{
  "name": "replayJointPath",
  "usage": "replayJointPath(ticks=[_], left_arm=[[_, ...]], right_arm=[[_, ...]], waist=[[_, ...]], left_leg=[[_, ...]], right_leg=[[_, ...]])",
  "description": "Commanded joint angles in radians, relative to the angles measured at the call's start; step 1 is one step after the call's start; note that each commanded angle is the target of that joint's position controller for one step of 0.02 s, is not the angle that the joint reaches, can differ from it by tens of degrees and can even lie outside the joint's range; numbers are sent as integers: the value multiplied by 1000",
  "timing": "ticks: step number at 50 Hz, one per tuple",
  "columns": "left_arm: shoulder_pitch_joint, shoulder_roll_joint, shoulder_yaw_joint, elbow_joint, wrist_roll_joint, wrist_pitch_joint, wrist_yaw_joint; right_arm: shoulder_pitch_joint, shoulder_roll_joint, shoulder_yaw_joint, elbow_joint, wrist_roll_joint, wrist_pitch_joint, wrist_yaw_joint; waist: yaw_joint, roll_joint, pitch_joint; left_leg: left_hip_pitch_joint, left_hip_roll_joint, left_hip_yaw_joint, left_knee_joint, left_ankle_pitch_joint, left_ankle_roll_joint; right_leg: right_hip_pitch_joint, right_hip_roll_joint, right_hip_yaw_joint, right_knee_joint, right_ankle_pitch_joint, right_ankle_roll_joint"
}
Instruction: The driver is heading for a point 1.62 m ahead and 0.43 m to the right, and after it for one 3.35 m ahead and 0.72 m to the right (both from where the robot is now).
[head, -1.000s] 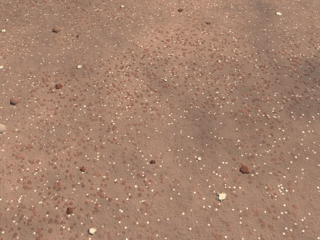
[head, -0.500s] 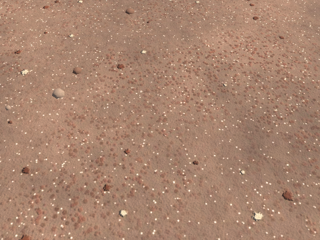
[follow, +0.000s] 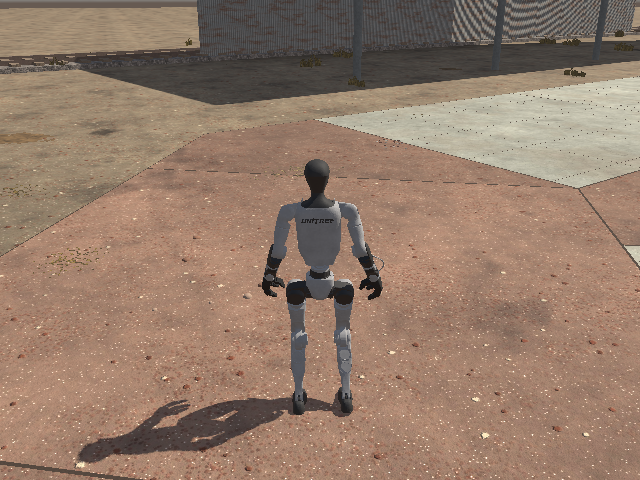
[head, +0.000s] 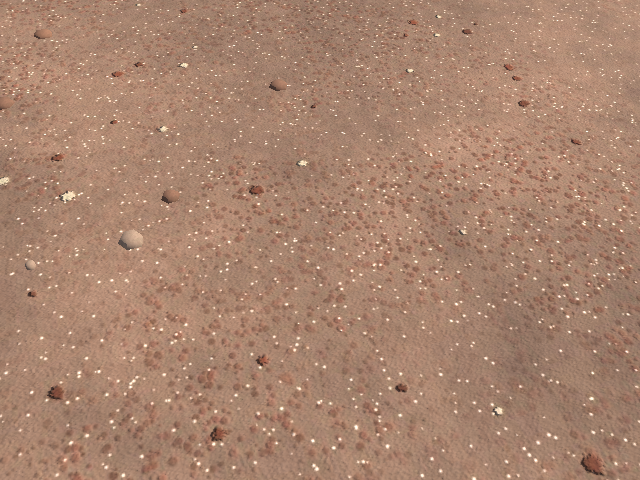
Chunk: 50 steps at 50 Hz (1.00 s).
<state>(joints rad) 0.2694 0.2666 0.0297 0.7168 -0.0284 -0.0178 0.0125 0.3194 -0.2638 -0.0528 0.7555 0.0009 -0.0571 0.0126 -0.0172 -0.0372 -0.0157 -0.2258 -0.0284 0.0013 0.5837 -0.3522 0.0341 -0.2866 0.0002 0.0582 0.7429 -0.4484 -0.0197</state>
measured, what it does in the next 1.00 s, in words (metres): walks ahead, turning right: right foot, then left foot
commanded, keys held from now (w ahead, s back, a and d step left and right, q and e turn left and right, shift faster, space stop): w+e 0.72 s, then w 0.28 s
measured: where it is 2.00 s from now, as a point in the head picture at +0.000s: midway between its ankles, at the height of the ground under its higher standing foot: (465, 321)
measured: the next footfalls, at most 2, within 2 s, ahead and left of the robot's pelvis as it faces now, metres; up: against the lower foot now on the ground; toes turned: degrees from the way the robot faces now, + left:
right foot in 0.40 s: +0.33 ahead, -0.17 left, +0.00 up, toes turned -13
left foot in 0.90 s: +0.66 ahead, -0.09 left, +0.00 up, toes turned -29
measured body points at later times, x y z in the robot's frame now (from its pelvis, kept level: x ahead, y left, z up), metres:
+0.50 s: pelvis +0.23 -0.08 -0.01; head +0.27 -0.09 +0.44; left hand +0.48 +0.12 -0.09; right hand +0.21 -0.36 -0.13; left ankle +0.10 +0.10 -0.62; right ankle +0.29 -0.16 -0.73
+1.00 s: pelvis +0.52 -0.13 +0.00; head +0.54 -0.14 +0.45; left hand +0.70 +0.10 -0.12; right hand +0.57 -0.44 -0.08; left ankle +0.63 -0.07 -0.73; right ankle +0.35 -0.18 -0.65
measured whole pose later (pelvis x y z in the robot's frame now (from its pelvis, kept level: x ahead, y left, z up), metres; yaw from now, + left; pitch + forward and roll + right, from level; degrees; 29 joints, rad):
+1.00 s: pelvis +0.52 -0.13 +0.00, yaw -28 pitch +1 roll +1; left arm 0.36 0.29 0.04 0.76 -0.03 -0.04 0.00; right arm 0.15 -0.27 -0.04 0.67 0.00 -0.12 0.02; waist 0.03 -0.03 0.01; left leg -0.38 -0.05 0.01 0.52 -0.17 0.04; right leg -0.31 0.08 0.13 1.12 -0.44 -0.04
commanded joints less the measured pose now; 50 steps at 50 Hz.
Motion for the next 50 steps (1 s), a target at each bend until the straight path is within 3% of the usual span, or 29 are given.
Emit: replayJointPath(ticks=[1,3,6,11,14,15,17,18,19,20,21,22,23,24,25,26,28,31,36,38,41,43,44,45,46,47,48,49,50], left_arm=[[-176,118,35,-149,-31,-59,-4],[-143,94,33,-124,-19,-64,-16],[-158,75,34,-119,-4,-51,-40],[-276,23,7,-175,1,-47,-66],[-327,38,7,-205,-3,-49,-84],[-329,50,11,-213,-4,-49,-88],[-290,87,30,-217,1,-45,-91],[-202,121,48,-201,3,-40,-88],[-40,166,76,-160,-1,-33,-78],[123,220,105,-124,-3,-20,-58],[124,335,117,-126,-2,-22,-46],[164,259,98,-145,3,-31,-42],[119,213,84,-128,16,-41,-42],[54,195,78,-130,15,-47,-41],[-14,173,71,-141,18,-51,-42],[-57,156,65,-155,33,-55,-41],[-85,145,64,-154,30,-60,-38],[-44,164,68,-120,18,-65,-24],[48,193,75,-72,2,-47,-3],[84,189,73,-49,-1,-44,-2],[124,169,65,-21,3,-33,2],[121,177,68,-11,9,-24,1],[108,167,63,-13,10,-22,-2],[98,130,48,-23,18,-24,-6],[177,82,29,-37,15,-35,-7],[238,76,19,-25,3,-43,-5],[157,161,37,-35,-10,-48,-6],[51,173,40,-59,-9,-49,-7],[-14,159,37,-79,8,-53,-9]], right_arm=[[171,-169,-47,-12,-11,-45,-4],[127,-137,-38,-18,-3,-50,-12],[94,-94,-23,-17,-10,-45,-17],[102,-143,-28,12,-5,-34,-30],[131,-172,-33,41,8,-26,-30],[129,-180,-36,46,12,-22,-29],[114,-210,-44,45,13,-13,-33],[106,-226,-49,41,11,-5,-37],[91,-229,-49,32,11,2,-42],[88,-218,-43,8,3,-4,-49],[209,-49,10,-50,-31,-26,-30],[115,-134,0,-60,0,-66,-16],[-13,-187,-19,-103,44,-82,-11],[-49,-172,-9,-120,39,-93,-16],[-51,-164,-11,-109,15,-93,-24],[-23,-168,-17,-103,2,-82,-25],[1,-158,-17,-95,-12,-56,-24],[-76,-128,-9,-122,-30,-37,-30],[-299,-85,10,-173,-16,-55,-17],[-336,-95,9,-179,-3,-64,-4],[-359,-123,-2,-187,-1,-76,13],[-316,-141,-13,-183,1,-80,13],[-235,-158,-25,-164,-2,-83,7],[-106,-195,-40,-147,-13,-88,0],[44,-281,-65,-126,-30,-86,-4],[132,-251,-68,-71,-2,-71,8],[104,-177,-45,-79,18,-65,9],[40,-148,-34,-89,11,-56,5],[-7,-132,-26,-89,1,-50,5]], waist=[[-84,194,138],[-56,129,103],[-52,133,91],[-85,121,123],[-89,122,151],[-77,123,150],[-27,150,91],[28,165,26],[119,151,-66],[198,96,-143],[70,-216,-277],[145,-124,-429],[149,-77,-237],[102,3,-123],[53,48,-60],[8,25,-41],[-25,0,-22],[-9,11,27],[81,-14,37],[100,-30,33],[105,-51,29],[78,-85,25],[31,-85,-12],[-34,-61,-130],[-54,119,-300],[-57,334,-361],[-78,211,-222],[-74,128,-102],[-52,79,-6]], left_leg=[[311,394,-630,-383,-224,247],[364,353,-457,-384,-99,185],[310,278,-211,-420,202,131],[206,244,9,-452,353,113],[219,274,59,-451,399,106],[245,285,76,-427,486,98],[299,295,121,-301,873,75],[308,290,144,-169,1047,61],[238,267,168,31,1110,38],[8,232,162,297,910,2],[-417,39,108,717,-137,-60],[-510,-4,-126,856,-217,-50],[-598,45,-128,849,-112,-33],[-575,89,-114,763,-16,-21],[-514,120,-108,685,30,-25],[-438,144,-118,644,62,-30],[-386,154,-102,585,84,-55],[-402,142,-73,441,184,-99],[-312,63,-56,55,469,-109],[-292,54,-64,-10,498,-101],[-300,51,-76,-82,415,-66],[-243,39,-56,-108,303,-27],[-125,22,-30,-158,297,6],[101,100,-90,-128,327,67],[493,303,-396,-99,289,207],[630,432,-737,-225,58,293],[540,411,-723,-272,-106,254],[413,370,-584,-291,-81,217],[282,326,-486,-326,22,206]], right_leg=[[-610,7,108,367,-88,-29],[-653,-31,122,386,72,-53],[-573,-47,65,311,233,-14],[-443,-58,-51,36,426,28],[-377,-48,-97,-70,430,-4],[-361,-38,-108,-94,409,-25],[-262,16,-154,-111,344,-72],[-149,55,-175,-111,313,-99],[74,92,-180,-144,343,-135],[371,42,-53,-148,336,-172],[729,-264,531,-225,158,-358],[753,-340,845,-428,-64,-408],[626,-306,700,-472,-29,-338],[454,-264,571,-481,71,-308],[302,-220,470,-483,205,-286],[197,-181,399,-501,297,-278],[86,-153,340,-536,381,-289],[-14,-118,256,-550,453,-284],[-24,-60,219,-510,363,-208],[31,-87,246,-484,334,-203],[168,-138,312,-400,373,-193],[220,-160,339,-348,488,-177],[223,-128,320,-272,619,-158],[165,-80,274,-88,651,-128],[-135,41,164,243,445,-53],[-369,111,108,490,-102,-6],[-476,55,153,569,-80,-10],[-496,11,111,578,-1,-8],[-493,-24,75,517,61,-7]])
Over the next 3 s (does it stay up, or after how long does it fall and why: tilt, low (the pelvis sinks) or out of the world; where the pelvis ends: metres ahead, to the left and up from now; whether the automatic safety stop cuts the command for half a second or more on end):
stays up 1.50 -0.37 0.00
